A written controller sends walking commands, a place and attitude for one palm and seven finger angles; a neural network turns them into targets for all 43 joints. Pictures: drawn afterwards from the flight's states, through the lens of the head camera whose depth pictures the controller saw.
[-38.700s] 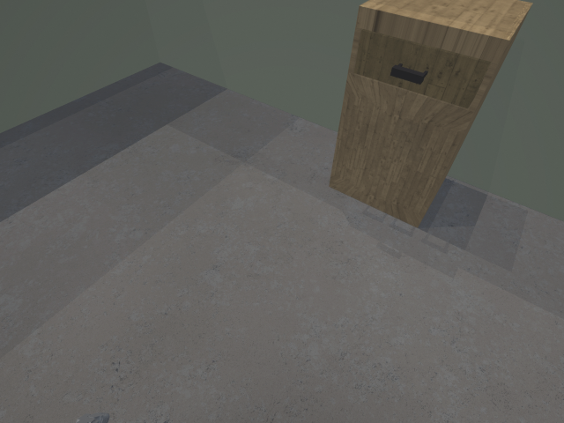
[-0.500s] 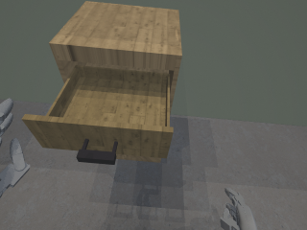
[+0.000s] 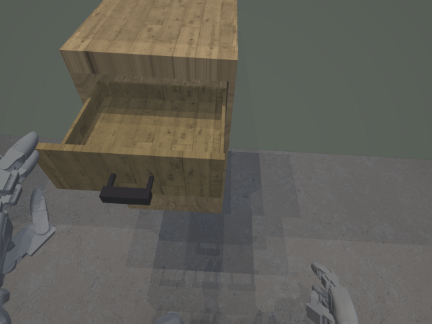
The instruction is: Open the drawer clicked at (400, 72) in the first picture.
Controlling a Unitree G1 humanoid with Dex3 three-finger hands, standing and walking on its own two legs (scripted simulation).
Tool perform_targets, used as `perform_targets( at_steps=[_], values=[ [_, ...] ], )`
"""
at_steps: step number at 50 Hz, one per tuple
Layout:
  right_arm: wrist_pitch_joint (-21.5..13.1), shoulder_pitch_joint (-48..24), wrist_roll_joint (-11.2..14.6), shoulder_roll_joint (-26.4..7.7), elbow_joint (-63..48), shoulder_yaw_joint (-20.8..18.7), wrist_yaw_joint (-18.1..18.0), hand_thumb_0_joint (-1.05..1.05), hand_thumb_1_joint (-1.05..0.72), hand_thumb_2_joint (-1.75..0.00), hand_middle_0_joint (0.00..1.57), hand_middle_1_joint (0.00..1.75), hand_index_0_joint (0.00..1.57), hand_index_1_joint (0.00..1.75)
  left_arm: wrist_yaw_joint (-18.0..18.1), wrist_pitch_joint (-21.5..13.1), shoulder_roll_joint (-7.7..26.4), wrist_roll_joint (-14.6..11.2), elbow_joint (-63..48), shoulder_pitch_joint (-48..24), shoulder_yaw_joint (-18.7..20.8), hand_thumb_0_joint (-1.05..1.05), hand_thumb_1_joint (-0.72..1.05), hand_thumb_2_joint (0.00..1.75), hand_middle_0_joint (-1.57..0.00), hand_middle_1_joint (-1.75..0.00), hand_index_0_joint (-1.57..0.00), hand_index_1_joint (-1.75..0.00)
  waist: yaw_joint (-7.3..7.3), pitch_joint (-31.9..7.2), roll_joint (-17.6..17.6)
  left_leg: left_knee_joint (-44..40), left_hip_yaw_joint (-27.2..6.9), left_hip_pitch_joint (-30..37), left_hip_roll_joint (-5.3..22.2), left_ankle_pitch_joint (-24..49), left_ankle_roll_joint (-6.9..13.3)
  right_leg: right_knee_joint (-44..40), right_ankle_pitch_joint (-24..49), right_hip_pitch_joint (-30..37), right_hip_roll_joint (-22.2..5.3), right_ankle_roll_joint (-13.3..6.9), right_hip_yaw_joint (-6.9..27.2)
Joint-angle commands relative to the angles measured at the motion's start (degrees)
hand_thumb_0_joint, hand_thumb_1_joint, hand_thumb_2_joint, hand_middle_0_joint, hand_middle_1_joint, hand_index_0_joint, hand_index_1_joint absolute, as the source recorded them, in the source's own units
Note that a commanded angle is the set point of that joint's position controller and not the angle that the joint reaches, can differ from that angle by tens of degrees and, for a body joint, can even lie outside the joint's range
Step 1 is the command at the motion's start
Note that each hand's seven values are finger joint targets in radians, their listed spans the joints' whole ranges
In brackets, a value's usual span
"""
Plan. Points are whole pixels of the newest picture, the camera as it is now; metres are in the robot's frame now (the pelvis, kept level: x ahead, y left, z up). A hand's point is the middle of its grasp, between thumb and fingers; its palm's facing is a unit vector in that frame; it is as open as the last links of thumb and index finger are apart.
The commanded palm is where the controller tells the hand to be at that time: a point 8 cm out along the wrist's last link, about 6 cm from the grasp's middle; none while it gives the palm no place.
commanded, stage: step back with the hand held close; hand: left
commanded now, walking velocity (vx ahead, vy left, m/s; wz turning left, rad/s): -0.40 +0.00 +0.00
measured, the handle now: (129, 187) +0.41 +0.24 -0.05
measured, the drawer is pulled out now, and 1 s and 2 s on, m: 0.30 0.30 0.30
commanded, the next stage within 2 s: stop stepping back and stand still in 0.16 s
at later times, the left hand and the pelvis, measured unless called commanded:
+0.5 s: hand out of the picture +0.09 +0.20 +0.18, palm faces +0.38 -0.81 -0.45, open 7.4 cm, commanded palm +0.03 +0.25 +0.19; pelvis -0.10 -0.03 +0.00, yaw +0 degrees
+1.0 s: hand out of the picture +0.02 +0.18 +0.18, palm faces +0.44 -0.80 -0.41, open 7.4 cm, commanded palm -0.05 +0.23 +0.19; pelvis -0.16 -0.06 +0.00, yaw +3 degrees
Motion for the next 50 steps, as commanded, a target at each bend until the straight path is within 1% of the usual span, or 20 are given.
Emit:
perform_targets(
  at_steps=[1,3,7,8,10,12,14,17,19,21,23,28,30,34,37,40,41,44,47,50],
  values=[
    [-0.32,-5.02,-0.09,-4.87,-8.84,-2.62,-1.09,0.0,-0.9,-0.9,0.2,0.3,0.2,0.3,1.65,-3.06,9.29,-0.03,-7.85,2.04,9.16,0.0,0.9,0.9,-0.2,-0.3,-0.2,-0.3,-1.02,-8.55,-9.31,27.04,-1.24,-3.64,-4.41,-12.8,-0.77,-13.42,26.99,3.01,-24.39,-9.6,18.74],
    [1.4,-6.33,-0.39,-4.19,-9.68,-1.33,-2.53,0.0,-0.9,-0.9,0.2,0.3,0.2,0.3,2.06,-3.65,8.01,0.82,-6.95,1.86,8.39,0.0,0.9,0.9,-0.2,-0.3,-0.2,-0.3,-1.5,-8.02,-8.86,17.27,1.57,-0.43,-3.8,-12.86,-0.69,-10.8,32.77,3.61,-19.48,-5.71,12.15],
    [2.64,-3.97,-0.74,-6.4,-9.91,-1.59,-3.15,0.0,-0.9,-0.9,0.2,0.3,0.2,0.3,2.58,-3.06,7.7,1.3,-10.06,1.68,6.78,0.0,0.9,0.9,-0.2,-0.3,-0.2,-0.3,-2.16,-8.71,-6.66,-13.23,5.27,8.25,-4.48,-3.76,0.94,-8.33,32.46,8.65,-15.99,-1.76,10.02],
    [2.74,-2.99,-0.66,-7.39,-9.95,-2.38,-3.05,0.0,-0.9,-0.9,0.2,0.3,0.2,0.3,2.63,-3.38,8.35,1.01,-12.7,1.41,6.55,0.0,0.9,0.9,-0.2,-0.3,-0.2,-0.3,-2.31,-9.37,-3.6,-19.8,4.7,12.23,-2.63,5.16,1.62,-5.62,30.09,8.68,-14.14,0.33,8.1],
    [2.28,-4.32,0.13,-9.26,-11.66,-4.74,-2.51,0.0,-0.9,-0.9,0.2,0.3,0.2,0.3,2.4,-3.82,10.1,1.31,-14.47,2.19,7.71,0.0,0.9,0.9,-0.2,-0.3,-0.2,-0.3,-0.38,-10.6,8.1,-19.07,-6.09,15.88,10.82,27.07,5.52,1.75,14.41,2.48,-7.43,4.19,4.21],
    [0.58,-4.25,0.7,-8.58,-12.16,-5.61,-1.38,0.0,-0.9,-0.9,0.2,0.3,0.2,0.3,1.91,-3.58,9.49,0.02,-12.42,6.9,9.29,0.0,0.9,0.9,-0.2,-0.3,-0.2,-0.3,-0.17,-13.47,9.18,-15.56,-4.39,14.79,12.44,32.02,6.33,7.05,1.59,0.63,-5.7,3.85,3.01],
    [0.23,-4.31,-0.83,-7.49,-11.54,-4.37,-1.25,0.0,-0.9,-0.9,0.2,0.3,0.2,0.3,1.65,-3.62,10.28,0.1,-17.02,4.87,10.74,0.0,0.9,0.9,-0.2,-0.3,-0.2,-0.3,-0.49,-10.04,14.43,-17.46,-3.86,8.76,13.01,27.52,6.77,10.47,-5.65,1.07,-5.6,3.87,1.82],
    [-0.45,-2.2,0.8,-8.74,-11.57,-3.68,-1.1,0.0,-0.9,-0.9,0.2,0.3,0.2,0.3,2.2,-2.62,8.81,0.04,-16.24,5.8,9.77,0.0,0.9,0.9,-0.2,-0.3,-0.2,-0.3,-0.72,-7.56,7.77,-13.92,-0.02,1.98,8.22,3.65,4.94,0.83,1.38,8.73,-6.3,4.45,2.38],
    [-0.35,-2.3,1.11,-8.65,-12.59,-3.4,-1.46,0.0,-0.9,-0.9,0.2,0.3,0.2,0.3,2.74,-1.97,9.96,0.33,-13.64,2.43,10.07,0.0,0.9,0.9,-0.2,-0.3,-0.2,-0.3,-0.8,-2.81,-4.58,-4.29,4.43,1.98,-1.57,-18.34,2.19,-14.15,-19.88,-1.36,-12.93,2.06,16.0],
    [0.27,0.17,-0.18,-8.27,-9.84,-3.53,-2.04,0.0,-0.9,-0.9,0.2,0.3,0.2,0.3,3.83,-1.74,10.89,0.76,-12.44,-0.72,9.76,0.0,0.9,0.9,-0.2,-0.3,-0.2,-0.3,-1.69,-3.95,-10.77,13.9,5.61,10.36,-5.46,-12.72,1.45,-26.61,-33.59,-11.34,-22.52,-2.33,28.52],
    [0.9,0.17,-1.0,-7.75,-9.09,-3.03,-2.36,0.0,-0.9,-0.9,0.2,0.3,0.2,0.3,4.17,-1.75,9.27,1.07,-9.36,-1.18,8.7,0.0,0.9,0.9,-0.2,-0.3,-0.2,-0.3,-2.28,-5.27,-9.57,14.99,4.67,10.72,-5.05,-10.61,1.81,-24.59,-26.75,-8.71,-21.21,-1.89,22.16],
    [0.73,0.47,-1.78,-8.88,-10.08,-1.84,-2.85,0.0,-0.9,-0.9,0.2,0.3,0.2,0.3,4.3,-1.51,6.05,3.43,-8.75,1.38,4.5,0.0,0.9,0.9,-0.2,-0.3,-0.2,-0.3,-1.93,-2.42,-3.67,-17.99,4.56,15.26,-4.36,-10.35,4.62,-19.19,-16.2,-2.18,-14.55,0.16,12.49],
    [0.47,-0.53,-2.34,-10.88,-11.98,-3.15,-2.64,0.0,-0.9,-0.9,0.2,0.3,0.2,0.3,4.36,-2.9,7.28,3.5,-12.76,-0.75,4.78,0.0,0.9,0.9,-0.2,-0.3,-0.2,-0.3,-1.25,-1.75,7.39,-27.5,-6.33,10.11,3.75,-9.93,7.01,-6.04,-5.35,3.65,-6.56,2.48,6.24],
    [0.52,-1.65,-1.63,-8.67,-12.11,-3.18,-2.64,0.0,-0.9,-0.9,0.2,0.3,0.2,0.3,4.93,-2.08,7.27,3.6,-9.54,4.39,7.02,0.0,0.9,0.9,-0.2,-0.3,-0.2,-0.3,-1.05,-0.11,10.41,-28.23,-6.81,-8.55,5.82,-24.93,8.29,6.9,-3.79,13.08,-3.01,4.91,0.45],
    [1.19,-1.67,-1.93,-9.27,-11.05,-3.47,-3.18,0.0,-0.9,-0.9,0.2,0.3,0.2,0.3,4.69,-2.15,8.03,3.51,-7.16,1.77,7.25,0.0,0.9,0.9,-0.2,-0.3,-0.2,-0.3,-1.22,2.17,4.88,-19.73,-3.28,-9.21,2.55,-24.23,7.52,0.39,-9.4,10.21,-5.66,4.0,3.97],
    [2.16,-0.25,-1.9,-10.09,-9.94,-4.36,-2.99,0.0,-0.9,-0.9,0.2,0.3,0.2,0.3,3.98,-2.17,9.03,2.63,-9.59,-1.61,7.46,0.0,0.9,0.9,-0.2,-0.3,-0.2,-0.3,-2.21,-0.87,-9.9,9.11,3.38,6.63,-7.48,-15.18,3.77,-22.12,-29.54,-10.23,-18.61,-1.24,27.21],
    [2.9,1.32,-2.0,-9.85,-7.61,-4.3,-2.3,0.0,-0.9,-0.9,0.2,0.3,0.2,0.3,3.32,-2.02,9.78,2.58,-11.06,-3.87,8.06,0.0,0.9,0.9,-0.2,-0.3,-0.2,-0.3,-3.27,-4.52,-12.74,17.42,3.41,11.85,-8.33,-9.94,3.46,-23.97,-26.97,-14.27,-21.01,-0.04,28.53],
    [2.37,0.77,-1.65,-7.45,-8.88,-2.99,-2.66,0.0,-0.9,-0.9,0.2,0.3,0.2,0.3,3.55,-1.97,8.77,2.97,-7.85,-3.13,7.61,0.0,0.9,0.9,-0.2,-0.3,-0.2,-0.3,-2.35,-5.59,-10.94,5.97,7.54,16.75,-7.23,-12.89,3.77,-25.92,-28.38,-13.12,-18.51,0.06,17.7],
    [1.96,1.8,-1.77,-8.59,-9.77,-2.44,-2.77,0.0,-0.9,-0.9,0.2,0.3,0.2,0.3,3.83,-1.88,6.81,3.24,-7.99,-1.08,5.4,0.0,0.9,0.9,-0.2,-0.3,-0.2,-0.3,-2.25,-4.52,-5.41,-13.35,7.53,17.33,-6.36,-13.51,5.5,-20.72,-23.1,-7.05,-14.59,1.34,14.42],
    [1.57,-0.42,-2.25,-9.12,-11.49,-3.34,-2.08,0.0,-0.9,-0.9,0.2,0.3,0.2,0.3,3.95,-2.93,8.68,3.27,-12.21,-1.53,7.38,0.0,0.9,0.9,-0.2,-0.3,-0.2,-0.3,-1.5,-4.81,16.27,-30.43,-12.18,4.79,9.48,-24.36,10.75,17.16,-5.95,0.63,-1.18,5.34,0.88]
  ],
)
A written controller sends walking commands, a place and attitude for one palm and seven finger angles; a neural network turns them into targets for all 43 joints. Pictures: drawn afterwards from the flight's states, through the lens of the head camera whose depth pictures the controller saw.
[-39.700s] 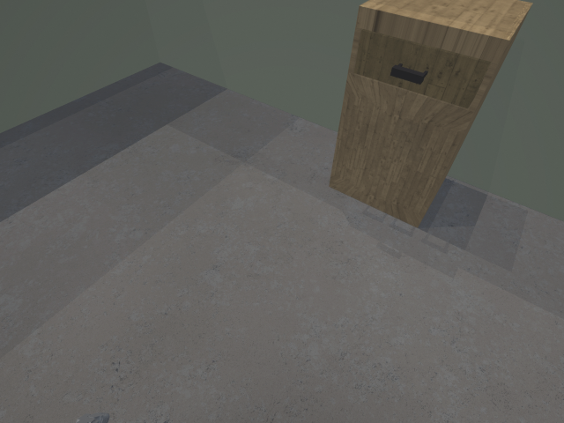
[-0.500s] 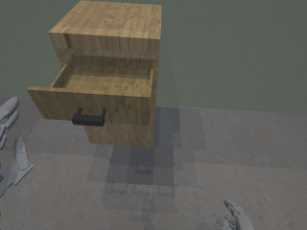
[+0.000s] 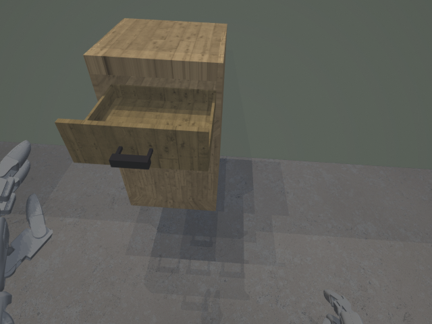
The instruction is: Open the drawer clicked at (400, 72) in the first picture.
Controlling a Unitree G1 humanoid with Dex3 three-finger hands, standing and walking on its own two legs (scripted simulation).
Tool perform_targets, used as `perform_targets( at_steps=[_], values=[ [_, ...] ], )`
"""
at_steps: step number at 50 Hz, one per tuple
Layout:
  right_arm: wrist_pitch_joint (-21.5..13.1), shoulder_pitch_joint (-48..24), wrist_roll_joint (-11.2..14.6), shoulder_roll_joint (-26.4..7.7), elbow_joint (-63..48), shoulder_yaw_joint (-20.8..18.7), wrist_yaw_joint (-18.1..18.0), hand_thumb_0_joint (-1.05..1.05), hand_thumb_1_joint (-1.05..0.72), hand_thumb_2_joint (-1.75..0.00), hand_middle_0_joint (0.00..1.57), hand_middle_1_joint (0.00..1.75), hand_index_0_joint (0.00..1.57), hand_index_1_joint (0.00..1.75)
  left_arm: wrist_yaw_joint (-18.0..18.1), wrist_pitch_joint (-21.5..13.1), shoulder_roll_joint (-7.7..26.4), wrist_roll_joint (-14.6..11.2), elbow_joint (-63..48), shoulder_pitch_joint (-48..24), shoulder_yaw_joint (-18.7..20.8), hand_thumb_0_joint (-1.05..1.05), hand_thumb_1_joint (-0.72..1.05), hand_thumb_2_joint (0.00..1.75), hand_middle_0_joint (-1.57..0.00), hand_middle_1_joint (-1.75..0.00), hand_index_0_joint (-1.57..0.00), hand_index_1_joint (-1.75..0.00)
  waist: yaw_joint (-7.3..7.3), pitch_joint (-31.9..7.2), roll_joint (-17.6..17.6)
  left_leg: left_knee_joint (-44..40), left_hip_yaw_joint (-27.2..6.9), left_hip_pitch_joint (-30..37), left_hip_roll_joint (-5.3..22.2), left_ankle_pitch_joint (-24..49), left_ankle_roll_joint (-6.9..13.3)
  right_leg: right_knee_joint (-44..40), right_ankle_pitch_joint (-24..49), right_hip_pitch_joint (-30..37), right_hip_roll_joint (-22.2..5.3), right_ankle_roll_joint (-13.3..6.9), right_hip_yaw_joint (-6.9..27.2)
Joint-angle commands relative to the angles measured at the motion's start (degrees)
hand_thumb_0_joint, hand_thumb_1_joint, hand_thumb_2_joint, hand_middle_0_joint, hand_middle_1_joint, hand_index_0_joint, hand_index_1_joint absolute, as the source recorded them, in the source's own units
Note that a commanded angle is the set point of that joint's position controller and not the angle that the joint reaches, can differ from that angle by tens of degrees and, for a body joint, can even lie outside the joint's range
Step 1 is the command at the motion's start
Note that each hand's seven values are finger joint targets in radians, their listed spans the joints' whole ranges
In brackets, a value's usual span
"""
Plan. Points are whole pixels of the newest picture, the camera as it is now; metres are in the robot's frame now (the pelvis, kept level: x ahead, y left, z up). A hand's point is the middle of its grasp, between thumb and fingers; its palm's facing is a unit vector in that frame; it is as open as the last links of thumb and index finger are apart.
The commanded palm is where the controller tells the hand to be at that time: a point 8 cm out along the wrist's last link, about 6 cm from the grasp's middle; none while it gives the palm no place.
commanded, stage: stop stepping back and stand still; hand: left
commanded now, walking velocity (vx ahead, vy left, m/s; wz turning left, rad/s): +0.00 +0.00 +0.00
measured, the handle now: (132, 155) +0.58 +0.26 -0.05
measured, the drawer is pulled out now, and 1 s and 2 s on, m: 0.30 0.30 0.30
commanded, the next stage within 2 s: let the arm hang, fingers relaxed in 0.48 s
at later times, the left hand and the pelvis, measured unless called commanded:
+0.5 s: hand (51, 263) +0.16 +0.21 +0.17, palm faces +0.36 -0.81 -0.46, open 7.4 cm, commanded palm +0.10 +0.25 +0.19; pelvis -0.03 -0.03 +0.01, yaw +1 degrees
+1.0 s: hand out of the picture -0.06 +0.16 -0.17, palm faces +0.05 -0.98 -0.20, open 7.1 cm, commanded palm none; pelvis -0.03 -0.03 +0.01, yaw +2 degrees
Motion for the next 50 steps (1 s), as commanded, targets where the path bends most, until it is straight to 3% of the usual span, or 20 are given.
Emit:
perform_targets(
  at_steps=[1,3,6,8,10,12,15,16,19,22,25,28,29,30,31,34,37,41,44,50],
  values=[
    [-3.98,-5.23,0.13,-4.55,-10.56,-2.28,-0.17,0.0,-0.9,-0.9,0.2,0.3,0.2,0.3,1.32,-3.05,10.15,0.29,-10.96,1.3,8.01,0.0,0.9,0.9,-0.2,-0.3,-0.2,-0.3,-0.15,3.76,17.4,-23.85,-20.29,-18.08,17.48,-15.92,7.34,29.22,-11.61,7.38,1.16,5.53,5.25],
    [-3.87,-5.45,1.98,-5.6,-9.58,-2.48,0.23,0.0,-0.9,-0.9,0.2,0.3,0.2,0.3,0.32,-1.26,9.05,-0.9,-5.2,5.88,7.59,0.0,0.9,0.9,-0.2,-0.3,-0.2,-0.3,1.52,5.82,8.85,-17.7,-11.46,-15.53,15.88,-4.77,6.16,23.22,-13.45,5.94,-0.32,5.32,5.07],
    [-4.03,-7.79,2.11,-7.12,-9.7,-1.83,-0.37,0.0,-0.9,-0.9,0.2,0.3,0.2,0.3,-0.1,-2.15,10.19,-1.04,-9.7,-1.65,6.07,0.0,0.9,0.9,-0.2,-0.3,-0.2,-0.3,1.0,7.29,8.32,-10.83,-8.78,-19.24,12.14,-4.81,2.66,0.05,-8.21,18.04,-2.91,4.57,4.13],
    [-4.1,-7.16,2.32,-7.58,-9.3,-2.73,-0.22,0.0,-0.9,-0.9,0.2,0.3,0.2,0.3,-0.67,-2.54,11.78,-1.62,-8.95,-5.32,7.21,0.0,0.9,0.9,-0.2,-0.3,-0.2,-0.3,-0.29,6.01,-4.58,2.55,-5.09,-12.91,4.11,-1.67,-0.85,-14.09,-13.03,10.27,-11.42,0.15,20.73],
    [-4.1,-6.85,2.66,-7.01,-8.17,-3.33,0.17,0.0,-0.9,-0.9,0.2,0.3,0.2,0.3,-0.47,-2.94,12.48,-1.45,-13.45,-8.46,7.14,0.0,0.9,0.9,-0.2,-0.3,-0.2,-0.3,0.38,1.48,-5.21,14.37,-3.16,-5.66,1.2,-1.41,-1.8,-24.01,-30.16,3.93,-18.39,-0.25,33.12],
    [-3.86,-5.17,1.81,-6.15,-7.63,-2.91,0.57,0.0,-0.9,-0.9,0.2,0.3,0.2,0.3,-0.27,-3.17,10.59,-1.26,-12.49,-4.38,6.0,0.0,0.9,0.9,-0.2,-0.3,-0.2,-0.3,0.07,-0.26,-3.3,14.04,-3.43,-5.43,1.81,-0.07,-1.73,-21.54,-22.59,7.08,-17.74,-0.9,27.42],
    [-3.29,-5.36,1.37,-5.16,-8.26,-1.66,0.05,0.0,-0.9,-0.9,0.2,0.3,0.2,0.3,0.16,-2.83,9.85,-1.32,-9.79,0.16,5.91,0.0,0.9,0.9,-0.2,-0.3,-0.2,-0.3,-0.03,0.5,-2.38,-1.55,-0.89,1.1,1.61,1.91,-1.26,-19.8,-20.09,5.9,-13.75,-0.85,19.42],
    [-3.34,-4.84,1.21,-5.75,-8.6,-1.42,-0.03,0.0,-0.9,-0.9,0.2,0.3,0.2,0.3,0.23,-3.15,9.61,-1.16,-10.9,-0.19,5.26,0.0,0.9,0.9,-0.2,-0.3,-0.2,-0.3,0.01,1.01,1.24,-6.72,-1.01,2.53,1.96,1.74,-0.81,-18.6,-20.41,6.09,-12.14,0.19,17.63],
    [-3.95,-5.21,1.26,-8.07,-10.42,-2.16,0.14,0.0,-0.9,-0.9,0.2,0.3,0.2,0.3,0.28,-4.45,10.51,-1.35,-12.69,-1.2,5.71,0.0,0.9,0.9,-0.2,-0.3,-0.2,-0.3,0.65,0.79,9.01,-16.45,-12.31,-3.9,10.82,-0.07,2.36,-6.24,-7.5,14.22,-3.83,3.84,11.16],
    [-4.34,-7.1,2.1,-6.6,-10.49,-1.56,0.04,0.0,-0.9,-0.9,0.2,0.3,0.2,0.3,0.55,-3.72,9.7,-1.43,-11.28,0.92,6.61,0.0,0.9,0.9,-0.2,-0.3,-0.2,-0.3,0.72,3.85,11.91,-20.2,-11.66,-12.89,11.7,-12.16,1.71,-2.94,-7.95,16.67,-2.42,3.76,8.56],
    [-5.03,-6.43,2.07,-7.34,-9.95,-2.0,0.0,0.0,-0.9,-0.9,0.2,0.3,0.2,0.3,0.31,-3.37,10.67,-1.85,-11.31,0.99,7.21,0.0,0.9,0.9,-0.2,-0.3,-0.2,-0.3,0.59,2.14,4.51,-13.58,-7.8,-9.07,8.47,1.61,0.42,-7.32,-0.49,17.47,-3.97,3.52,10.86],
    [-4.93,-5.34,2.19,-6.8,-9.6,-2.25,0.61,0.0,-0.9,-0.9,0.2,0.3,0.2,0.3,0.1,-3.6,10.12,-2.01,-10.32,1.66,6.81,0.0,0.9,0.9,-0.2,-0.3,-0.2,-0.3,0.54,1.87,1.99,-6.53,-4.52,-5.91,4.74,0.14,-0.47,-16.62,-11.6,13.38,-8.04,4.01,18.29],
    [-5.81,-4.32,1.5,-16.48,4.76,-6.04,5.18,0.0,-0.9,-0.9,0.2,0.3,0.2,0.3,-7.87,6.04,4.59,3.58,37.27,-7.23,-12.86,0.0,0.9,0.9,-0.2,-0.3,-0.2,-0.3,-2.62,3.49,0.58,6.08,-6.51,-7.26,5.27,10.36,-1.08,-5.84,10.5,8.64,-13.46,-0.36,14.04],
    [-3.19,2.6,1.6,-13.21,4.87,-6.12,4.56,0.0,-0.9,-0.9,0.2,0.3,0.2,0.3,-8.96,9.74,3.49,2.63,39.31,-6.45,-11.31,0.0,0.9,0.9,-0.2,-0.3,-0.2,-0.3,-2.68,-1.92,-1.38,4.01,-6.74,-2.0,5.58,16.1,-1.45,-2.38,22.43,10.75,-11.83,-1.7,14.73],
    [-0.71,4.73,2.04,-11.17,5.07,-5.03,4.19,0.0,-0.9,-0.9,0.2,0.3,0.2,0.3,-9.45,10.61,2.06,1.66,40.95,-8.39,-11.51,0.0,0.9,0.9,-0.2,-0.3,-0.2,-0.3,-1.65,-2.9,-5.73,4.26,-6.82,-3.59,5.12,14.89,-1.11,-2.04,18.72,12.61,-11.11,-2.02,12.34],
    [2.57,3.29,1.16,-11.72,4.37,-4.62,3.57,0.0,-0.9,-0.9,0.2,0.3,0.2,0.3,-9.32,11.52,3.22,1.93,48.83,-14.12,-12.91,0.0,0.9,0.9,-0.2,-0.3,-0.2,-0.3,0.2,1.39,-10.68,5.33,-5.81,-5.36,1.94,3.86,-0.62,-7.95,6.82,11.82,-12.65,-2.34,16.48],
    [4.1,2.72,0.57,-9.45,7.2,-3.64,3.59,0.0,-0.9,-0.9,0.2,0.3,0.2,0.3,-8.67,12.53,3.68,1.59,60.11,-19.53,-14.05,0.0,0.9,0.9,-0.2,-0.3,-0.2,-0.3,0.21,4.42,-1.39,-2.12,-7.65,-2.0,3.73,9.96,0.15,-8.48,-2.35,9.02,-9.79,-0.7,15.61],
    [4.71,1.99,0.27,-7.05,11.67,-1.85,3.18,0.0,-0.9,-0.9,0.2,0.3,0.2,0.3,-8.49,12.78,1.68,0.72,74.1,-19.18,-15.63,0.0,0.9,0.9,-0.2,-0.3,-0.2,-0.3,2.15,6.66,8.07,-11.4,-10.2,-8.17,6.79,1.43,0.97,-9.84,-10.06,14.21,-4.91,2.54,13.72],
    [4.43,4.31,0.88,-5.66,15.46,-1.39,2.63,0.0,-0.9,-0.9,0.2,0.3,0.2,0.3,-8.58,11.84,0.72,0.32,81.92,-16.75,-16.23,0.0,0.9,0.9,-0.2,-0.3,-0.2,-0.3,2.27,2.75,8.7,-11.43,-7.38,-4.98,5.36,2.22,-0.38,-12.79,-7.82,18.24,-6.3,1.48,15.28],
    [4.9,11.17,1.16,-1.98,21.74,-1.15,1.84,0.0,-0.9,-0.9,0.2,0.3,0.2,0.3,-8.11,11.11,-1.99,-0.01,91.1,-14.46,-16.52,0.0,0.9,0.9,-0.2,-0.3,-0.2,-0.3,1.4,5.73,7.15,-12.61,-6.57,-1.55,6.25,4.59,-0.68,-15.3,-6.38,16.17,-6.51,0.25,13.71]
  ],
)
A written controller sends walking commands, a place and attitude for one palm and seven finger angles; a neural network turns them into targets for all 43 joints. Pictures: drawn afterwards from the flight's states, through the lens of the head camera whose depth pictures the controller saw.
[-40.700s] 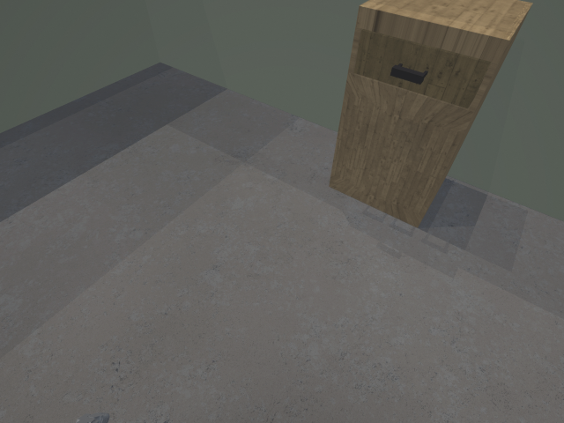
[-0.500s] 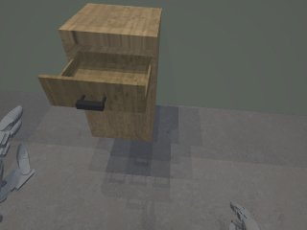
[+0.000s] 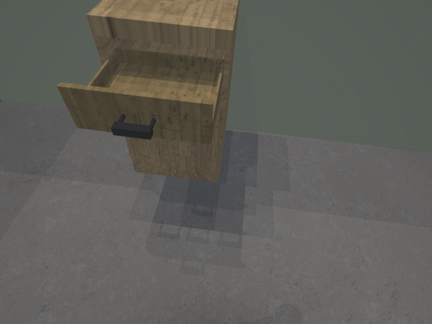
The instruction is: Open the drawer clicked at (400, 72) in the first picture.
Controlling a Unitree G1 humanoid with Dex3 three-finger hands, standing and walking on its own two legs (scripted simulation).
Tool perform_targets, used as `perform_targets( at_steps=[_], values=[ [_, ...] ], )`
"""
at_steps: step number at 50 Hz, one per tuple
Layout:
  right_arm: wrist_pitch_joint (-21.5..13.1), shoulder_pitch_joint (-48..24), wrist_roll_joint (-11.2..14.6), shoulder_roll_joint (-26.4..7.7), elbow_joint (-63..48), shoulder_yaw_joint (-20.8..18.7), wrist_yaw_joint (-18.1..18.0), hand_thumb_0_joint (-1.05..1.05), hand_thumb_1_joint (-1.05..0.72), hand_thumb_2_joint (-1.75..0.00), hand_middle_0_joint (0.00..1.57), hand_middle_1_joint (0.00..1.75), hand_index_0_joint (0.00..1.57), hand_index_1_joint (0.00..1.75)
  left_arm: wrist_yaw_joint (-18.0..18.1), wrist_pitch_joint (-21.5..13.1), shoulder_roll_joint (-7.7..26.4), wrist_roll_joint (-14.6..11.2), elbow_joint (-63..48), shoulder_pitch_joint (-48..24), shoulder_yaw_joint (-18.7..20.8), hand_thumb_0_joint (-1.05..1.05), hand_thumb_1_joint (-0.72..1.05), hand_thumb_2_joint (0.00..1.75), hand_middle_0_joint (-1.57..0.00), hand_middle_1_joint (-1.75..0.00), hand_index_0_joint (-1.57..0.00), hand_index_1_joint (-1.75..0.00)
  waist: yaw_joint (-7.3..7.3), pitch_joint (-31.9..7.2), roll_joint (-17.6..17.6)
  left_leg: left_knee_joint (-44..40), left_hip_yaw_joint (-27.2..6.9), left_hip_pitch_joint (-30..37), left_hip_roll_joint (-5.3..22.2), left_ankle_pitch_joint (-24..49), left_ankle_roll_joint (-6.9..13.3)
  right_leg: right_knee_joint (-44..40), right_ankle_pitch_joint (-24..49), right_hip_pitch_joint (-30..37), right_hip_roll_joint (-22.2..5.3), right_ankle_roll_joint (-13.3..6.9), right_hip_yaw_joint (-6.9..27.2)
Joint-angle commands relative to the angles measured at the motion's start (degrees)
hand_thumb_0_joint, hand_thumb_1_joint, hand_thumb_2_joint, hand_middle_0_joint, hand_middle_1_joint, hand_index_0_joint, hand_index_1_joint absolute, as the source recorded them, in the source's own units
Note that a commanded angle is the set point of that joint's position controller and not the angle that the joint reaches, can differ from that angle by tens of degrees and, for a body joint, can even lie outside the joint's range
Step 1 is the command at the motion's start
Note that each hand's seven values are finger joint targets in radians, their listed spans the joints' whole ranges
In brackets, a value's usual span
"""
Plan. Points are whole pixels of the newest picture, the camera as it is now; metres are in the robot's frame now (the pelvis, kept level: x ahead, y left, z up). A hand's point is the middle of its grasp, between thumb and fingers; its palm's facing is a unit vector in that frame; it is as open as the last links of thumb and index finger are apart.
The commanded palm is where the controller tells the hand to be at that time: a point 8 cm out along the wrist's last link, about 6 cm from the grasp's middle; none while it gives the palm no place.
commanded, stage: let the arm hang, fingers relaxed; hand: left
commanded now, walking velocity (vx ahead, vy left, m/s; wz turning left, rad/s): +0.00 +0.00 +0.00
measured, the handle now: (135, 124) +0.63 +0.27 -0.06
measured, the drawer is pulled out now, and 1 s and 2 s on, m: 0.30 0.30 0.30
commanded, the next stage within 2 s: look to check the result in 0.68 s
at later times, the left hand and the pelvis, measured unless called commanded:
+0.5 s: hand out of the picture +0.02 +0.19 -0.17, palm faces +0.01 -0.98 -0.21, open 7.3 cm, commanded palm none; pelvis +0.01 +0.02 +0.00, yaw -2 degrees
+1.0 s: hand out of the picture +0.02 +0.19 -0.17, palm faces +0.00 -0.98 -0.20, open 7.4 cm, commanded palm none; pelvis +0.03 +0.02 +0.00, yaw -2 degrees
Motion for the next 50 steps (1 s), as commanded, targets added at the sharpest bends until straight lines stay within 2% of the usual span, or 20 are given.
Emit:
perform_targets(
  at_steps=[1,3,5,9,13,17,22,24,26,27,28,29,34,36,39,42,45,49,50],
  values=[
    [-1.36,4.39,0.37,-4.09,-0.4,-0.77,-0.76,0.0,-0.9,-0.9,0.2,0.3,0.2,0.3,0.6,-2.68,6.28,-0.14,-0.08,-0.13,1.3,0.0,0.9,0.9,-0.2,-0.3,-0.2,-0.3,-0.56,-1.0,4.19,-7.29,-4.07,-4.39,3.54,-5.78,2.77,-8.45,-13.05,5.2,-9.48,2.62,12.51],
    [-1.1,5.99,0.29,-3.43,1.01,-0.78,-0.91,0.0,-0.9,-0.9,0.2,0.3,0.2,0.3,0.81,-2.55,5.15,-0.23,1.41,0.51,1.03,0.0,0.9,0.9,-0.2,-0.3,-0.2,-0.3,-0.81,1.03,4.54,-7.33,-3.83,-4.29,3.27,-6.54,2.84,-9.31,-16.0,3.14,-9.5,2.5,12.78],
    [-1.0,6.85,0.31,-2.71,1.87,-0.66,-0.96,0.0,-0.9,-0.9,0.2,0.3,0.2,0.3,1.07,-2.58,4.53,-0.21,2.58,1.45,0.92,0.0,0.9,0.9,-0.2,-0.3,-0.2,-0.3,-0.68,1.82,3.35,-7.68,-3.91,-4.27,3.41,-6.58,3.03,-9.24,-16.71,2.24,-9.11,2.46,12.49],
    [-1.04,8.61,0.2,-1.63,3.07,-0.53,-0.99,0.0,-0.9,-0.9,0.2,0.3,0.2,0.3,1.27,-2.44,3.61,-0.23,3.57,2.29,0.86,0.0,0.9,0.9,-0.2,-0.3,-0.2,-0.3,-0.8,2.08,1.16,-8.07,-3.8,-5.14,3.12,-7.56,3.28,-8.89,-18.44,1.99,-9.13,2.53,12.43],
    [-1.11,8.77,-0.02,-0.63,3.69,-0.66,-1.0,0.0,-0.9,-0.9,0.2,0.3,0.2,0.3,1.44,-2.35,2.65,-0.08,3.63,2.58,0.93,0.0,0.9,0.9,-0.2,-0.3,-0.2,-0.3,-0.67,3.84,2.03,-8.96,-4.28,-6.45,3.21,-9.05,3.46,-7.95,-18.82,0.45,-8.5,2.53,12.16],
    [-1.42,8.76,-0.02,-0.07,3.75,-0.75,-0.94,0.0,-0.9,-0.9,0.2,0.3,0.2,0.3,1.55,-2.43,2.45,0.06,3.23,2.45,1.18,0.0,0.9,0.9,-0.2,-0.3,-0.2,-0.3,-0.57,3.25,1.67,-9.15,-4.07,-6.33,3.23,-8.61,3.5,-7.0,-17.11,0.83,-8.48,2.66,11.87],
    [-1.55,8.33,-0.12,0.34,3.58,-0.95,-0.99,0.0,-0.9,-0.9,0.2,0.3,0.2,0.3,1.62,-2.58,1.73,0.13,2.4,1.64,1.22,0.0,0.9,0.9,-0.2,-0.3,-0.2,-0.3,-0.76,4.99,3.11,-9.34,-4.13,-6.73,3.4,-8.59,3.4,-6.69,-16.25,-0.45,-8.25,2.57,12.29],
    [-1.74,7.69,-0.11,0.28,3.46,-0.95,-1.05,0.0,-0.9,-0.9,0.2,0.3,0.2,0.3,1.55,-2.64,1.9,0.08,2.48,1.53,1.25,0.0,0.9,0.9,-0.2,-0.3,-0.2,-0.3,-0.59,4.48,4.77,-9.77,-4.37,-6.56,3.64,-8.04,3.42,-5.97,-14.24,0.3,-8.15,2.4,12.04],
    [-1.81,7.61,-0.01,-0.06,3.09,-1.03,-1.11,0.0,-0.9,-0.9,0.2,0.3,0.2,0.3,1.54,-2.75,1.79,0.12,2.47,1.54,1.12,0.0,0.9,0.9,-0.2,-0.3,-0.2,-0.3,-0.66,4.24,3.02,-9.58,-4.2,-5.97,3.95,-7.51,3.4,-6.14,-13.39,0.76,-8.23,2.55,11.86],
    [-1.88,7.6,0.01,-0.27,3.08,-1.04,-1.09,0.0,-0.9,-0.9,0.2,0.3,0.2,0.3,1.5,-2.74,1.91,0.11,2.23,1.22,1.14,0.0,0.9,0.9,-0.2,-0.3,-0.2,-0.3,-0.67,4.21,3.65,-9.73,-4.18,-5.95,3.9,-7.34,3.38,-6.04,-13.12,0.96,-8.34,2.51,11.98],
    [-1.96,7.42,0.05,-0.2,3.09,-1.04,-1.07,0.0,-0.9,-0.9,0.2,0.3,0.2,0.3,1.48,-2.78,2.21,0.1,2.17,1.09,1.22,0.0,0.9,0.9,-0.2,-0.3,-0.2,-0.3,-0.65,4.0,2.72,-9.63,-4.21,-5.67,3.84,-6.37,3.37,-5.89,-12.28,1.39,-8.46,2.46,11.96],
    [-2.01,7.0,0.07,-0.51,3.0,-1.07,-1.1,0.0,-0.9,-0.9,0.2,0.3,0.2,0.3,1.42,-2.82,2.14,0.03,2.23,1.11,1.21,0.0,0.9,0.9,-0.2,-0.3,-0.2,-0.3,-0.64,3.57,3.7,-9.41,-3.95,-4.89,3.72,-5.85,3.28,-6.02,-12.19,1.31,-8.6,2.42,12.04],
    [-2.07,6.45,0.2,-1.05,3.11,-0.94,-1.16,0.0,-0.9,-0.9,0.2,0.3,0.2,0.3,1.42,-2.94,2.4,-0.07,2.32,0.63,1.05,0.0,0.9,0.9,-0.2,-0.3,-0.2,-0.3,-0.88,2.99,2.9,-9.44,-4.03,-3.26,3.93,-3.87,3.11,-5.86,-10.05,2.09,-8.76,2.29,11.9],
    [-2.06,6.23,0.23,-0.94,3.15,-0.93,-1.21,0.0,-0.9,-0.9,0.2,0.3,0.2,0.3,1.48,-2.99,2.26,-0.08,2.58,0.73,0.93,0.0,0.9,0.9,-0.2,-0.3,-0.2,-0.3,-0.9,2.83,4.18,-9.6,-3.88,-2.46,4.25,-3.36,3.07,-5.78,-9.03,2.2,-8.74,2.32,11.76],
    [-2.12,5.79,0.35,-1.53,3.28,-0.93,-1.24,0.0,-0.9,-0.9,0.2,0.3,0.2,0.3,1.45,-3.08,2.57,-0.17,2.81,0.52,0.88,0.0,0.9,0.9,-0.2,-0.3,-0.2,-0.3,-0.94,2.33,2.83,-9.49,-3.76,-1.88,4.08,-2.44,2.94,-5.89,-8.27,3.02,-8.94,2.33,11.95],
    [-2.2,5.45,0.36,-1.41,3.53,-0.85,-1.29,0.0,-0.9,-0.9,0.2,0.3,0.2,0.3,1.47,-3.07,2.35,-0.19,3.18,0.58,0.78,0.0,0.9,0.9,-0.2,-0.3,-0.2,-0.3,-0.99,1.87,4.31,-9.86,-3.74,-1.01,4.38,-1.48,2.86,-5.32,-6.26,3.43,-8.88,2.24,11.57],
    [-2.18,4.8,0.46,-1.67,3.54,-0.93,-1.35,0.0,-0.9,-0.9,0.2,0.3,0.2,0.3,1.56,-3.17,2.2,-0.19,3.56,0.82,0.63,0.0,0.9,0.9,-0.2,-0.3,-0.2,-0.3,-0.94,1.79,3.29,-9.86,-3.72,-0.23,4.55,-1.0,2.77,-5.33,-5.58,3.47,-8.76,2.28,11.46],
    [-2.48,4.2,0.46,-2.0,3.85,-0.81,-1.47,0.0,-0.9,-0.9,0.2,0.3,0.2,0.3,1.55,-3.25,2.21,-0.26,3.73,0.55,0.55,0.0,0.9,0.9,-0.2,-0.3,-0.2,-0.3,-0.93,0.87,4.43,-9.97,-3.64,0.5,4.74,1.82,2.61,-4.16,-0.99,5.02,-8.94,2.1,11.06],
    [-2.46,3.92,0.56,-1.95,3.71,-0.89,-1.51,0.0,-0.9,-0.9,0.2,0.3,0.2,0.3,1.64,-3.34,2.27,-0.24,3.88,0.82,0.49,0.0,0.9,0.9,-0.2,-0.3,-0.2,-0.3,-0.9,0.66,3.47,-9.91,-3.6,1.14,5.02,2.13,2.63,-4.09,-0.37,4.83,-8.79,2.15,10.99]
  ],
)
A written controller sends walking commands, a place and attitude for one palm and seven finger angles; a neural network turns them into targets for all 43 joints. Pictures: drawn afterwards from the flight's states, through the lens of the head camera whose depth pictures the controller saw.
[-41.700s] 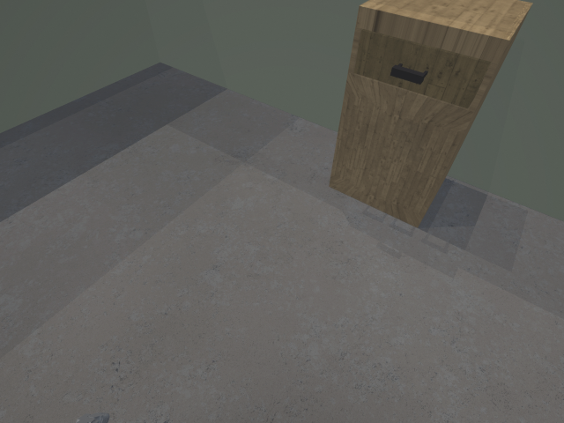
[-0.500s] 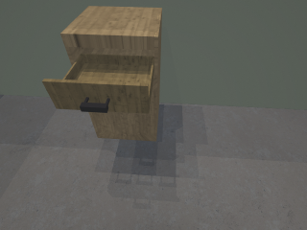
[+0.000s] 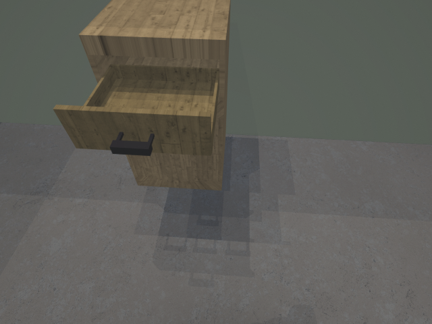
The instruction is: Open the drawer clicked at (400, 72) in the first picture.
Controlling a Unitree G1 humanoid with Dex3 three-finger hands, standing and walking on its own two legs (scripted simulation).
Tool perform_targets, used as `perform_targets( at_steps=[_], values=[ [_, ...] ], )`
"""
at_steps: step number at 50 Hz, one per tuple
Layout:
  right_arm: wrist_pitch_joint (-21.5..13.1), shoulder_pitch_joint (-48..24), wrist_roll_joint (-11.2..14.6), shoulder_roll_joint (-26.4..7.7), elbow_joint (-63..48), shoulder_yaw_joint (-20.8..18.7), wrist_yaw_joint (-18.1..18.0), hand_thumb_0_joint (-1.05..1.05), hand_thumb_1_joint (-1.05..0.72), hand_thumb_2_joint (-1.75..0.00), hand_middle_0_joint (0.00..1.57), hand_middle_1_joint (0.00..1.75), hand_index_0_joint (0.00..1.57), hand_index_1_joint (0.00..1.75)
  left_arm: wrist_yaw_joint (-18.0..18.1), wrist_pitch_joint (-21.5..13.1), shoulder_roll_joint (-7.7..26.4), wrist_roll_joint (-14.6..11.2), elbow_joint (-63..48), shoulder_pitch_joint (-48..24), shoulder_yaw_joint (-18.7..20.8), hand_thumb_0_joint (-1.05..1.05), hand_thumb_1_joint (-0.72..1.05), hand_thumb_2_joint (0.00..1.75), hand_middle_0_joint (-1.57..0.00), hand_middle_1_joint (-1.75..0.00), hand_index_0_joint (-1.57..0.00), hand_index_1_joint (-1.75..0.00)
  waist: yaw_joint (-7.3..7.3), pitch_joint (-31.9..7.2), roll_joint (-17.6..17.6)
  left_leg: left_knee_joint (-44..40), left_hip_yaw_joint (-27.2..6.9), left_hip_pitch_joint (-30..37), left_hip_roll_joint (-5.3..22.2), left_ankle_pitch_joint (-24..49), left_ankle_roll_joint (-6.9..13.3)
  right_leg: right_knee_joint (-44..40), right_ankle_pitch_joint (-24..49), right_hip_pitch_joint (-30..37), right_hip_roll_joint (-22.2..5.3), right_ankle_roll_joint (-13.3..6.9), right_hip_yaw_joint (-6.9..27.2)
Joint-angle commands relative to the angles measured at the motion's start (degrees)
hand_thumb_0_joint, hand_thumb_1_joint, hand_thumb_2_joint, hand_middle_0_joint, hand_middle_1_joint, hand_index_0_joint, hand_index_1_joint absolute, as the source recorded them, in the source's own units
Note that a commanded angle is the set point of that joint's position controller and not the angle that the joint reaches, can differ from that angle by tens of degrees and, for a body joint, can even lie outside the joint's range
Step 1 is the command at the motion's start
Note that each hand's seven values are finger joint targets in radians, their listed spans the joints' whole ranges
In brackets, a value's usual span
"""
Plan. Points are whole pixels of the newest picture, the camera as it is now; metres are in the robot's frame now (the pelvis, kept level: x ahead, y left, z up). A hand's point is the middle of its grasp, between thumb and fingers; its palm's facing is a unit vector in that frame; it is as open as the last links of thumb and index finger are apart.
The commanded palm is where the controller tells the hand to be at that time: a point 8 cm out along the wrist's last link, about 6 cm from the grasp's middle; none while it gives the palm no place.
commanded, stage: look to check the result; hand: left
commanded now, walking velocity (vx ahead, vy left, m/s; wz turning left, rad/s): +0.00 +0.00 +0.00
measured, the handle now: (134, 142) +0.59 +0.27 -0.06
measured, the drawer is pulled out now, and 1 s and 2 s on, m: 0.30 0.30 0.30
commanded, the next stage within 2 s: stand and wait in 0.22 s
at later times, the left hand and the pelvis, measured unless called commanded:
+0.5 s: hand out of the picture +0.03 +0.18 -0.17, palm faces +0.01 -0.98 -0.22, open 7.4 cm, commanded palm none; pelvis +0.02 +0.00 +0.00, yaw +0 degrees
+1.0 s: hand out of the picture +0.05 +0.19 -0.17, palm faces +0.01 -0.97 -0.24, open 7.4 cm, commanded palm none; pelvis +0.03 +0.00 +0.00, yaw +0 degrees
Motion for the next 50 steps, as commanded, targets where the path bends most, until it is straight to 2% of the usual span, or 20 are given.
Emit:
perform_targets(
  at_steps=[1,4,9,14,15,18,29,35,41,45,46,47,50],
  values=[
    [-0.55,5.7,0.13,-4.83,-0.59,-0.6,-0.4,0.0,-0.9,-0.9,0.2,0.3,0.2,0.3,0.41,-0.85,5.95,0.01,-1.49,3.07,0.9,0.0,0.9,0.9,-0.2,-0.3,-0.2,-0.3,0.05,2.1,0.58,-5.29,-5.78,-4.07,6.31,2.41,1.01,-3.81,1.33,2.52,-8.04,0.83,8.12],
    [-0.57,5.21,0.15,-5.03,-0.31,-0.56,-0.4,0.0,-0.9,-0.9,0.2,0.3,0.2,0.3,0.38,-0.78,6.17,-0.01,-1.48,2.88,0.91,0.0,0.9,0.9,-0.2,-0.3,-0.2,-0.3,0.12,2.44,-0.38,-5.44,-5.8,-4.0,6.15,2.64,0.99,-3.74,1.82,2.73,-8.17,0.84,8.16],
    [-0.51,4.49,0.1,-5.21,-0.18,-0.6,-0.33,0.0,-0.9,-0.9,0.2,0.3,0.2,0.3,0.39,-0.83,6.53,0.01,-1.66,2.42,0.93,0.0,0.9,0.9,-0.2,-0.3,-0.2,-0.3,0.08,3.04,0.52,-5.54,-5.61,-3.79,6.17,2.58,0.9,-3.91,1.99,2.42,-8.12,0.86,8.39],
    [-0.58,3.99,0.11,-5.71,-0.27,-0.73,-0.34,0.0,-0.9,-0.9,0.2,0.3,0.2,0.3,0.37,-0.94,7.15,-0.02,-1.92,1.92,1.06,0.0,0.9,0.9,-0.2,-0.3,-0.2,-0.3,0.02,1.87,-0.58,-5.22,-5.63,-2.98,6.1,3.66,0.93,-3.84,3.9,3.45,-8.19,1.01,8.61],
    [-0.58,3.56,0.14,-5.95,-0.46,-0.89,-0.41,0.0,-0.9,-0.9,0.2,0.3,0.2,0.3,0.44,-1.06,7.07,-0.03,-1.97,2.3,1.04,0.0,0.9,0.9,-0.2,-0.3,-0.2,-0.3,0.07,1.25,0.27,-4.95,-5.33,-1.98,6.27,4.17,0.92,-3.92,4.91,3.23,-8.2,1.09,8.65],
    [-0.55,3.38,0.13,-6.3,-0.39,-0.88,-0.36,0.0,-0.9,-0.9,0.2,0.3,0.2,0.3,0.38,-1.05,7.6,-0.03,-2.13,1.49,1.15,0.0,0.9,0.9,-0.2,-0.3,-0.2,-0.3,-0.07,1.63,-0.44,-5.06,-5.33,-2.53,6.12,4.17,0.78,-3.86,5.94,3.9,-8.42,1.18,8.58],
    [-0.5,2.56,0.02,-7.52,-0.24,-0.88,-0.34,0.0,-0.9,-0.9,0.2,0.3,0.2,0.3,0.27,-1.01,8.7,-0.12,-2.36,0.04,1.4,0.0,0.9,0.9,-0.2,-0.3,-0.2,-0.3,0.03,0.98,0.47,-5.48,-5.41,-2.37,6.38,3.9,0.57,-4.43,5.24,4.97,-8.42,1.26,8.77],
    [-0.71,1.85,0.13,-8.07,-0.62,-1.08,-0.47,0.0,-0.9,-0.9,0.2,0.3,0.2,0.3,0.29,-1.18,9.13,-0.11,-2.24,0.21,1.49,0.0,0.9,0.9,-0.2,-0.3,-0.2,-0.3,0.15,-0.22,0.21,-5.23,-5.23,-0.41,6.69,6.94,0.61,-3.77,9.51,5.32,-8.59,1.24,8.46],
    [-0.58,1.45,0.05,-8.64,-0.29,-1.09,-0.37,0.0,-0.9,-0.9,0.2,0.3,0.2,0.3,0.22,-1.05,9.47,-0.07,-2.25,-0.87,1.37,0.0,0.9,0.9,-0.2,-0.3,-0.2,-0.3,-0.09,1.0,0.82,-5.88,-5.44,-0.88,6.89,5.33,0.56,-4.22,6.35,4.52,-8.46,1.09,8.48],
    [-0.68,1.03,0.15,-9.02,-0.64,-1.2,-0.37,0.0,-0.9,-0.9,0.2,0.3,0.2,0.3,0.25,-1.23,10.05,-0.08,-2.49,-0.78,1.6,0.0,0.9,0.9,-0.2,-0.3,-0.2,-0.3,0.09,0.04,0.37,-5.59,-5.41,-0.26,6.86,6.42,0.61,-4.15,8.5,5.27,-8.56,1.25,8.76],
    [-0.57,0.76,0.09,-9.09,-0.48,-1.23,-0.35,0.0,-0.9,-0.9,0.2,0.3,0.2,0.3,0.22,-1.18,10.06,-0.07,-2.42,-1.15,1.55,0.0,0.9,0.9,-0.2,-0.3,-0.2,-0.3,-0.01,0.88,0.87,-5.58,-5.28,-0.74,6.79,5.6,0.51,-4.43,7.68,4.92,-8.74,1.37,8.53],
    [-0.55,0.88,0.08,-9.28,-0.46,-1.2,-0.29,0.0,-0.9,-0.9,0.2,0.3,0.2,0.3,0.2,-1.19,10.41,-0.09,-2.55,-1.49,1.59,0.0,0.9,0.9,-0.2,-0.3,-0.2,-0.3,-0.08,0.82,0.07,-5.83,-5.51,-1.09,6.77,5.22,0.52,-4.51,7.1,5.22,-8.64,1.35,8.65],
    [-0.67,0.24,0.08,-9.4,-0.65,-1.32,-0.3,0.0,-0.9,-0.9,0.2,0.3,0.2,0.3,0.17,-1.2,10.33,-0.07,-2.58,-1.21,1.67,0.0,0.9,0.9,-0.2,-0.3,-0.2,-0.3,0.13,0.27,0.62,-5.81,-5.59,-0.13,6.83,5.92,0.65,-4.4,7.34,4.89,-8.59,1.25,8.78]
  ],
)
